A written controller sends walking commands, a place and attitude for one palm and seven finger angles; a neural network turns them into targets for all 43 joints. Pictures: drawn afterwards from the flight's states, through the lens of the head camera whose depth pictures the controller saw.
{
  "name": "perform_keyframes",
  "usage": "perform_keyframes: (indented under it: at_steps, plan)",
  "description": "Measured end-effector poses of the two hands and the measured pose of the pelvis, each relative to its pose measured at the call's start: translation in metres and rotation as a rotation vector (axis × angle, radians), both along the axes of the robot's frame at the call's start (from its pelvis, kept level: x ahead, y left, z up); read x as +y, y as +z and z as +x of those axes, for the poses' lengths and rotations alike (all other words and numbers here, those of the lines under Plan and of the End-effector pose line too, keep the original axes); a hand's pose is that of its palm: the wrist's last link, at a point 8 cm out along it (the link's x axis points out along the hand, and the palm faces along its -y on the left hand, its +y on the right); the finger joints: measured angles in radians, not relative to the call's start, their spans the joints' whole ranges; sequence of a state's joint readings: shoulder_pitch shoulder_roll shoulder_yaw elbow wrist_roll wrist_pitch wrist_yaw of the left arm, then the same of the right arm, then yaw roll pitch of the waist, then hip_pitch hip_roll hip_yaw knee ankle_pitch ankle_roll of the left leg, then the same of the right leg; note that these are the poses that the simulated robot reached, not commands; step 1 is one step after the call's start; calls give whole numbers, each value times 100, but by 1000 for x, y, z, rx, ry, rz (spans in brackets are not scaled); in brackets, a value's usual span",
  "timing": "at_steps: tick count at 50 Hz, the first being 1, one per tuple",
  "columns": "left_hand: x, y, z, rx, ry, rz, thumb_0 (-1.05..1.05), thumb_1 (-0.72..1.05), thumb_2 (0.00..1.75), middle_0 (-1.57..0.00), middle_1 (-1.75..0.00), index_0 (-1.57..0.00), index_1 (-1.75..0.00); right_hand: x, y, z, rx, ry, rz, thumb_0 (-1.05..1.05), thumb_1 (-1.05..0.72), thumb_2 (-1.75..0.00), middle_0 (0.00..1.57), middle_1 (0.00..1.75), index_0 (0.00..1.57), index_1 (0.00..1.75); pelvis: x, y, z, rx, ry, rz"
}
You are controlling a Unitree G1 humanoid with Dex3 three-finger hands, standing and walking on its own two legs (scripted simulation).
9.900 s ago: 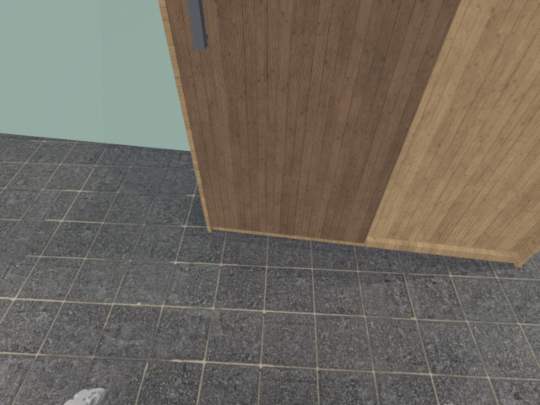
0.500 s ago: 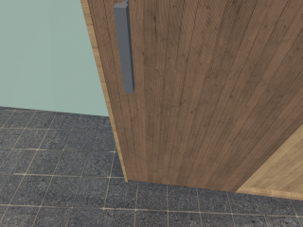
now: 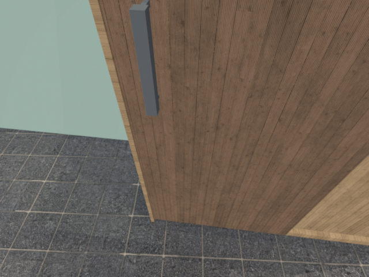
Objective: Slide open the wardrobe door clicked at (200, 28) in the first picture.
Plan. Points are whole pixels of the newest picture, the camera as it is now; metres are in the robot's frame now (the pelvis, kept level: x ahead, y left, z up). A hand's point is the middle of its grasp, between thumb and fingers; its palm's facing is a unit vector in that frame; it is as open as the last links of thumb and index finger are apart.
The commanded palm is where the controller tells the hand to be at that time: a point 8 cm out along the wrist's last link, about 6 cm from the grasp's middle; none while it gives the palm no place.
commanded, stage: raise the hand with hooked fingers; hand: left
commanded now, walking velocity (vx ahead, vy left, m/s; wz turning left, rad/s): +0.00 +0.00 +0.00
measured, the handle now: (149, 64) +0.48 +0.10 +0.22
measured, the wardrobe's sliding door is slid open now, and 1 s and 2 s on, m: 0.00 0.00 0.00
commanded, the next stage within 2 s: none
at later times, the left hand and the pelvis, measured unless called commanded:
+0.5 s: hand (66, 250) +0.16 +0.24 +0.02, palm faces +0.01 -1.00 -0.07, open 9.3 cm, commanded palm +0.14 +0.29 +0.04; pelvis -0.01 -0.02 -0.05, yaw +3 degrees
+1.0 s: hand (31, 193) +0.23 +0.28 +0.13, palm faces +0.02 -0.99 -0.14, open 12.3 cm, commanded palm +0.19 +0.32 +0.14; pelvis +0.01 +0.01 -0.02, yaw +2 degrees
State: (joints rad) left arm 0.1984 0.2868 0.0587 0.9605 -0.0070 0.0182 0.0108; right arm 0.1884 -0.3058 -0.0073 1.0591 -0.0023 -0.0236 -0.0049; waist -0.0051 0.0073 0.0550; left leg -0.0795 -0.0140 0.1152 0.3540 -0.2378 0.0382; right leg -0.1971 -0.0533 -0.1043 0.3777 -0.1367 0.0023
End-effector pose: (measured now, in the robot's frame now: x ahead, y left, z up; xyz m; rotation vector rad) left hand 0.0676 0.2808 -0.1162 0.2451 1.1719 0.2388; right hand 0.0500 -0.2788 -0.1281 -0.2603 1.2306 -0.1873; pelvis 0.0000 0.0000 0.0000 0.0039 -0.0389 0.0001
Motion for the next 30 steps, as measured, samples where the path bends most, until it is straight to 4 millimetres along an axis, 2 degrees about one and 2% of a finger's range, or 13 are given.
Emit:
perform_keyframes:
  at_steps: [1, 5, 7, 8, 10, 13, 16, 18, 22, 27, 30]
  plan:
    - [2, 13, 16, -135, 42, -9, 1, 90, 90, -20, -30, -21, -31, 1, 3, 5, -54, 12, -9, 0, -91, -90, 20, 30, 20, 30, -1, -1, -1, -7, 3, 3]
    - [6, 94, 78, -711, 47, -16, 1, 88, 88, -20, -32, -21, -32, 12, 18, 38, -310, 64, 8, 1, -91, -90, 20, 30, 20, 30, -7, -6, -2, 2, 21, 6]
    - [6, 122, 93, -917, -16, -36, 1, 85, 87, -20, -33, -21, -34, 16, 24, 58, -428, 75, 31, 1, -91, -90, 20, 30, 20, 30, -10, -11, -5, 34, 18, 7]
    - [5, 129, 97, -991, -60, -49, 1, 84, 87, -20, -34, -21, -35, 18, 27, 68, -482, 81, 42, 1, -91, -90, 20, 30, 20, 30, -12, -15, -6, 55, 13, 9]
    - [2, 134, 97, -1079, -166, -75, 0, 80, 85, -21, -37, -21, -37, 19, 32, 89, -582, 102, 55, 1, -91, -90, 20, 30, 20, 30, -16, -25, -10, 97, 5, 11]
    - [2, 122, 86, -1090, -296, -137, 0, 74, 83, -21, -40, -21, -41, 18, 37, 115, -699, 159, 56, 1, -91, -90, 20, 30, 20, 30, -20, -40, -14, 142, 1, 8]
    - [9, 108, 71, -1074, -286, -195, 0, 68, 80, -22, -44, -22, -45, 16, 41, 134, -763, 209, 31, 1, -91, -90, 20, 30, 20, 30, -21, -52, -15, 162, 4, -2]
    - [14, 107, 64, -1096, -238, -203, 1, 63, 78, -22, -47, -23, -48, 15, 42, 142, -772, 238, 9, 1, -91, -90, 20, 30, 20, 30, -21, -55, -14, 159, 15, -14]
    - [16, 123, 65, -1158, -218, -180, 1, 54, 74, -23, -53, -23, -54, 20, 41, 147, -752, 275, -13, 1, -91, -90, 20, 30, 20, 30, -19, -55, -12, 145, 38, -36]
    - [11, 147, 85, -1145, -309, -185, 1, 42, 69, -23, -61, -24, -61, 36, 39, 141, -728, 256, 17, 1, -91, -90, 20, 30, 20, 30, -15, -48, -10, 126, 48, -47]
    - [17, 163, 97, -1130, -333, -175, 1, 35, 66, -24, -65, -24, -66, 47, 40, 134, -725, 230, 47, 1, -91, -90, 20, 30, 20, 30, -11, -42, -9, 119, 43, -45]
